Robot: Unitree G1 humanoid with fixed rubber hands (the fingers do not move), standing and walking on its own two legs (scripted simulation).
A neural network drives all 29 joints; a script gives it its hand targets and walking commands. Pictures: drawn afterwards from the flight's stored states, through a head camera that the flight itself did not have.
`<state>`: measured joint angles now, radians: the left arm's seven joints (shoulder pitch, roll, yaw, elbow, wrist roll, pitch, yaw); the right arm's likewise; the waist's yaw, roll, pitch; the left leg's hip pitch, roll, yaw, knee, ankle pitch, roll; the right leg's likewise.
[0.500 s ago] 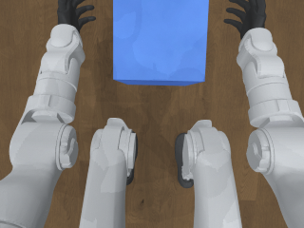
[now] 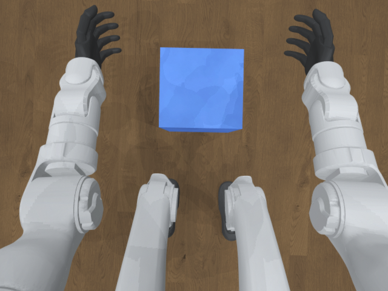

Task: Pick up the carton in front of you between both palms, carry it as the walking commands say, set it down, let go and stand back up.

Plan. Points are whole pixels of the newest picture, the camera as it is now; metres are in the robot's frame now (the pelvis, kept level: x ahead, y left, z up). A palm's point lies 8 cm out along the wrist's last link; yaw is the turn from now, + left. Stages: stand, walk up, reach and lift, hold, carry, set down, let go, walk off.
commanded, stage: set down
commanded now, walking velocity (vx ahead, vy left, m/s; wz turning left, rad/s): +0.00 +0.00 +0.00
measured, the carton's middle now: (200, 97) +0.50 +0.01 -0.41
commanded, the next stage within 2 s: let go in 0.28 s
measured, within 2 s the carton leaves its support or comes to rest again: neither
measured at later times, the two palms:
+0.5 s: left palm (34, 51) +0.47 +0.22 +0.02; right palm (379, 56) +0.48 -0.20 +0.02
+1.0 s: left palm out of the picture +0.31 +0.23 +0.15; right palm out of the picture +0.32 -0.22 +0.15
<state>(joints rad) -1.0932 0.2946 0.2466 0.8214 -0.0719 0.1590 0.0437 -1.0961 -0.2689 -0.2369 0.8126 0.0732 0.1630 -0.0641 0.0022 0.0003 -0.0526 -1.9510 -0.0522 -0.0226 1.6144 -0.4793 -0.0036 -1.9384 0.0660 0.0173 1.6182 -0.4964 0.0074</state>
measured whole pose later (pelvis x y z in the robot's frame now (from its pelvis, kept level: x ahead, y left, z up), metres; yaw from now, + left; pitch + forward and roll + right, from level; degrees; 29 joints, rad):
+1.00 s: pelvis +0.10 +0.00 +0.23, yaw +1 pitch +16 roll +0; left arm 0.04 0.19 0.09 0.52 0.00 -0.02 -0.04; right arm 0.04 -0.19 -0.09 0.53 -0.01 -0.02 0.04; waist 0.00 0.00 -0.04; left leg -0.58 -0.04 -0.05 0.57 -0.27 0.01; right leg -0.56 0.04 0.05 0.56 -0.28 -0.01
